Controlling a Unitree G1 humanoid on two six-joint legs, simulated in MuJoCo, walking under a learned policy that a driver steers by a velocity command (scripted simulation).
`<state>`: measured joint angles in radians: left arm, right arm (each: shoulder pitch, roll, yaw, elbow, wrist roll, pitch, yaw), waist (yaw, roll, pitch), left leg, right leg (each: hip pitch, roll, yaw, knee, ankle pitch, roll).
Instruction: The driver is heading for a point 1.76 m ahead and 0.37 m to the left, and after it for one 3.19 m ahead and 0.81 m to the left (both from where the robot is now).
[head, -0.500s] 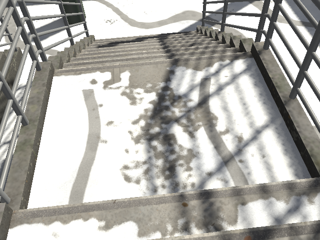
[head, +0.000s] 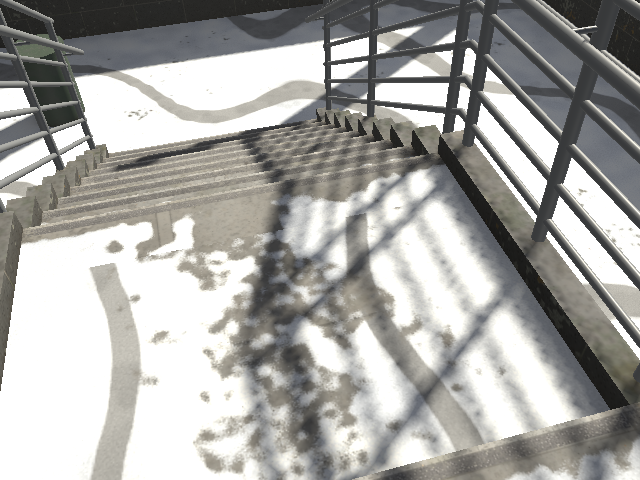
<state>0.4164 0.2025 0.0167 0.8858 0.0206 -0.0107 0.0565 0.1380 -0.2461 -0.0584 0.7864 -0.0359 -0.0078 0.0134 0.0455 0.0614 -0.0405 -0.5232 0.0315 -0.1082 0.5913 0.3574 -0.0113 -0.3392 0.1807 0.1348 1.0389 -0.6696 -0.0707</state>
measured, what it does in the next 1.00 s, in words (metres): steps on the spot: left foot 0.17 m lower, then right foot 0.17 m higher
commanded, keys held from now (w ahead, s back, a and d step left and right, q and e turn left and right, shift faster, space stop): no key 1.00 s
